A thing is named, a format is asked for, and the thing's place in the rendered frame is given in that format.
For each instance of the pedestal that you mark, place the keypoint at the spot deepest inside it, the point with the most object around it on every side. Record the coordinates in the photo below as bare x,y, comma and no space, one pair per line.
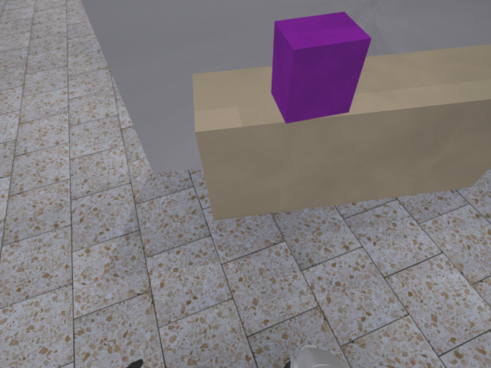
419,122

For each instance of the right robot thigh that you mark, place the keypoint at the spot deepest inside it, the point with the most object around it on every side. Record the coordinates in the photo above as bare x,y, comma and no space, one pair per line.
315,358

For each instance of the carton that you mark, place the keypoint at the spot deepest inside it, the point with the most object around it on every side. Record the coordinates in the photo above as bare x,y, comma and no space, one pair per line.
317,62

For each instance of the right robot shin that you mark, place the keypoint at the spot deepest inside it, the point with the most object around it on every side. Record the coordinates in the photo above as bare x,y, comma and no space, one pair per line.
307,346

